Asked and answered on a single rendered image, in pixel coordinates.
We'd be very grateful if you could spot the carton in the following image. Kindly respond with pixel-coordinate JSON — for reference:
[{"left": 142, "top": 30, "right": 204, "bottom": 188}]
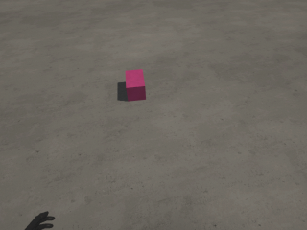
[{"left": 125, "top": 69, "right": 146, "bottom": 102}]

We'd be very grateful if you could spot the left robot hand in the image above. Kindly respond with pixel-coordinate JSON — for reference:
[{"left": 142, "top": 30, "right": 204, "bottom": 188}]
[{"left": 25, "top": 211, "right": 55, "bottom": 230}]

